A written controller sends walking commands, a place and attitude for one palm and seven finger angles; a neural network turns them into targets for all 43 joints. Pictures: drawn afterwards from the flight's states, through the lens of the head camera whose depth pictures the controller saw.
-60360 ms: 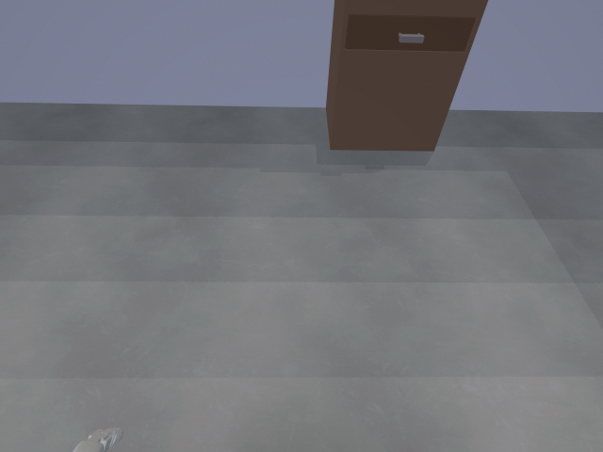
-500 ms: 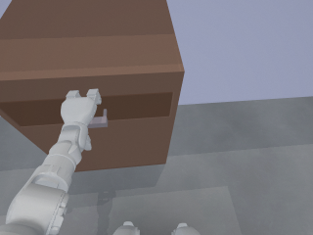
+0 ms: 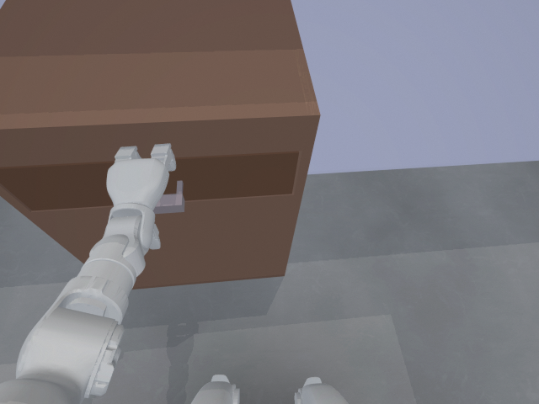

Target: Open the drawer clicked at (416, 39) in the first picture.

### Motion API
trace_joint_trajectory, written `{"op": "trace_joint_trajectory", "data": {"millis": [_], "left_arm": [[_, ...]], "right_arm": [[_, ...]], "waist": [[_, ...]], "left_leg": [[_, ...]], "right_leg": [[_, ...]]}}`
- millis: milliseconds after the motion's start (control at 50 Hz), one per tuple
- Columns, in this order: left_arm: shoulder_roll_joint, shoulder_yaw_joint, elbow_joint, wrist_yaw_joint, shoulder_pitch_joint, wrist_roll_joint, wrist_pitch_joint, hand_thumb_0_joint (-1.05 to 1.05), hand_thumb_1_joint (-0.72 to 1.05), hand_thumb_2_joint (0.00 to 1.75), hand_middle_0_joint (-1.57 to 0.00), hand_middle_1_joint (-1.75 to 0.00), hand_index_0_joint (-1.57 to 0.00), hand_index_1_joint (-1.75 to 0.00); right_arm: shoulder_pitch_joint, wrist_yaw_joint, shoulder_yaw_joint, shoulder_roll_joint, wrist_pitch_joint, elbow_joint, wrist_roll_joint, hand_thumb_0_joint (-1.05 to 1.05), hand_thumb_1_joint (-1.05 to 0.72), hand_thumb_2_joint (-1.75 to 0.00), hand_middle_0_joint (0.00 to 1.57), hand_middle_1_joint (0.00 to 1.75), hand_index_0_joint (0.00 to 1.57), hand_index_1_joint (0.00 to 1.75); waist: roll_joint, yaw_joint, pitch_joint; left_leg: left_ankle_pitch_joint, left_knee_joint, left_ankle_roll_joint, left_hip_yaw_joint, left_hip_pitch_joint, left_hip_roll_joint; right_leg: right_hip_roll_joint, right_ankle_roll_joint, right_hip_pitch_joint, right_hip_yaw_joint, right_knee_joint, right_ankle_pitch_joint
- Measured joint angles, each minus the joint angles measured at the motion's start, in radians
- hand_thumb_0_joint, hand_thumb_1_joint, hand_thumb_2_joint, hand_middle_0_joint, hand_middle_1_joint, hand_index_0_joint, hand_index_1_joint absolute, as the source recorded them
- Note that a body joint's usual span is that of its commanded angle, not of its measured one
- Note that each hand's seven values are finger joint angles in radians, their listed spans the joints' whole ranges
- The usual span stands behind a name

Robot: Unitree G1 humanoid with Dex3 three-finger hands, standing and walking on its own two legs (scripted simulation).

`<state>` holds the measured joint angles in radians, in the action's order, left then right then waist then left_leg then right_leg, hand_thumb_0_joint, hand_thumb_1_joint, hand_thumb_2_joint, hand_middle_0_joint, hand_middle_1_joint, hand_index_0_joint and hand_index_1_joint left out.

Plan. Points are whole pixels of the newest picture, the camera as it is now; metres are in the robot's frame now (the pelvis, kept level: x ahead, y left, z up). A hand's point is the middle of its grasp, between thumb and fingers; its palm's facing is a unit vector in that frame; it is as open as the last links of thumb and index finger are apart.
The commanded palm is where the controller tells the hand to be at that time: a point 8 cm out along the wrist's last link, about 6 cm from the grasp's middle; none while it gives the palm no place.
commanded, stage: re-aim the fingers above the handle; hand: left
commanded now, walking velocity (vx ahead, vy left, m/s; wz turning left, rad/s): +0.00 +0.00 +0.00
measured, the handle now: (157, 195) +0.49 +0.21 -0.08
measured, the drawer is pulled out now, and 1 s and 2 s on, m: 0.00 0.00 0.00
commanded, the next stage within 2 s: lower the fingers behind the handle in 0.10 s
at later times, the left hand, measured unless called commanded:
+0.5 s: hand (149, 210) +0.44 +0.21 -0.04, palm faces -0.06 -0.02 -1.00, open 13.8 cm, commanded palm +0.42 +0.21 +0.01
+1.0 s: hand (141, 215) +0.44 +0.23 -0.06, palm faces -0.03 -0.02 -1.00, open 13.8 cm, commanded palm +0.42 +0.21 -0.02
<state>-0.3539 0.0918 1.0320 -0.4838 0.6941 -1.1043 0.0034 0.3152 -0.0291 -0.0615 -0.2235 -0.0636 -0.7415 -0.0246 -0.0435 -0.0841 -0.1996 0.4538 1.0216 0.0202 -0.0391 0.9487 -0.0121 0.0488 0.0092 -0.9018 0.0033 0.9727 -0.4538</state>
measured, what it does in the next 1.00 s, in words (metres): stands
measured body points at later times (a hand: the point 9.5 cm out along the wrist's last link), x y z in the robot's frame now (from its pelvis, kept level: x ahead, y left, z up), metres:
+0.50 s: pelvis +0.00 -0.01 -0.01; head +0.10 -0.01 +0.43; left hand +0.43 +0.20 +0.02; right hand +0.03 -0.28 -0.14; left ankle +0.01 +0.10 -0.67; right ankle +0.00 -0.12 -0.67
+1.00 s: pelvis -0.01 +0.00 -0.03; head +0.11 +0.01 +0.40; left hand +0.44 +0.22 -0.01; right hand +0.04 -0.27 -0.16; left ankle +0.01 +0.10 -0.67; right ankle +0.00 -0.12 -0.67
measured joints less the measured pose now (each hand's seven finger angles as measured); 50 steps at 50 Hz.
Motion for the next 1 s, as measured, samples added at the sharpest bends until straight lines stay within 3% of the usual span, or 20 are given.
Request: {"op": "trace_joint_trajectory", "data": {"millis": [120, 280, 520, 680, 880, 1000], "left_arm": [[-0.011, -0.030, 0.027, -0.040, -0.007, -0.023, 0.010, 0.00, -0.49, 0.30, -0.35, -1.23, -0.35, -1.23], [-0.025, -0.043, 0.037, -0.025, -0.001, -0.010, 0.017, 0.00, -0.49, 0.30, -0.34, -1.22, -0.34, -1.23], [-0.040, -0.071, 0.032, -0.023, -0.041, -0.019, -0.037, 0.00, -0.49, 0.30, -0.32, -1.21, -0.32, -1.21], [-0.066, -0.099, 0.016, -0.070, -0.046, -0.044, -0.062, 0.00, -0.49, 0.30, -0.32, -1.21, -0.32, -1.20], [-0.055, -0.067, 0.045, -0.057, -0.008, -0.019, -0.008, 0.00, -0.49, 0.30, -0.32, -1.22, -0.32, -1.20], [-0.062, -0.070, 0.044, -0.052, -0.009, -0.026, -0.033, 0.00, -0.49, 0.30, -0.33, -1.24, -0.32, -1.20]], "right_arm": [[-0.011, 0.011, 0.010, -0.006, -0.015, 0.020, 0.003, 0.00, -0.90, -0.90, 0.20, 0.30, 0.20, 0.30], [-0.009, 0.008, 0.016, -0.002, -0.017, 0.024, 0.007, 0.00, -0.90, -0.90, 0.20, 0.30, 0.20, 0.30], [-0.003, 0.009, 0.003, -0.014, -0.003, 0.018, -0.001, 0.00, -0.90, -0.90, 0.20, 0.30, 0.20, 0.30], [-0.026, 0.013, 0.000, -0.012, 0.007, 0.003, -0.011, 0.00, -0.90, -0.90, 0.20, 0.30, 0.20, 0.30], [-0.040, 0.021, 0.005, -0.003, 0.009, 0.003, -0.014, 0.00, -0.90, -0.90, 0.20, 0.30, 0.20, 0.30], [-0.030, 0.021, 0.010, -0.001, 0.005, 0.004, -0.018, 0.00, -0.90, -0.90, 0.20, 0.30, 0.21, 0.30]], "waist": [[-0.006, -0.009, 0.005], [-0.003, -0.011, 0.013], [-0.001, -0.007, -0.002], [0.004, -0.008, -0.009], [-0.002, -0.007, -0.010], [-0.003, -0.006, -0.024]], "left_leg": [[0.003, 0.007, 0.000, 0.014, 0.005, 0.007], [-0.011, -0.013, -0.004, 0.019, 0.004, 0.009], [0.009, 0.035, -0.010, 0.017, 0.056, 0.014], [0.030, 0.097, -0.011, 0.006, 0.124, 0.013], [0.040, 0.128, -0.004, 0.001, 0.161, 0.009], [0.052, 0.152, 0.001, 0.005, 0.176, 0.009]], "right_leg": [[0.006, 0.001, -0.014, -0.014, 0.015, -0.001], [0.008, 0.004, -0.020, -0.019, 0.006, 0.010], [0.014, 0.010, -0.074, -0.015, 0.055, -0.009], [0.014, 0.010, -0.136, -0.003, 0.111, -0.031], [0.011, 0.003, -0.165, 0.003, 0.131, -0.039], [0.012, -0.002, -0.179, 0.000, 0.151, -0.048]]}}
